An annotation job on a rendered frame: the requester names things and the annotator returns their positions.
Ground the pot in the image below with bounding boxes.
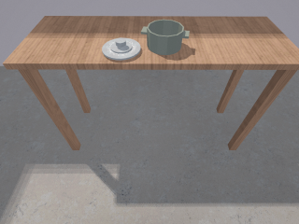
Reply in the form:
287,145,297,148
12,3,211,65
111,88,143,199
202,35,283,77
140,20,190,55

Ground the knob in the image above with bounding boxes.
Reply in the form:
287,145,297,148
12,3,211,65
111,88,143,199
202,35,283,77
115,37,126,48

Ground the lid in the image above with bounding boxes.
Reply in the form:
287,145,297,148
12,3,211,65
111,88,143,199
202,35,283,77
102,37,141,61

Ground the table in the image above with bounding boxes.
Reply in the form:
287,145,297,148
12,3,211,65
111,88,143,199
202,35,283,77
3,16,299,150

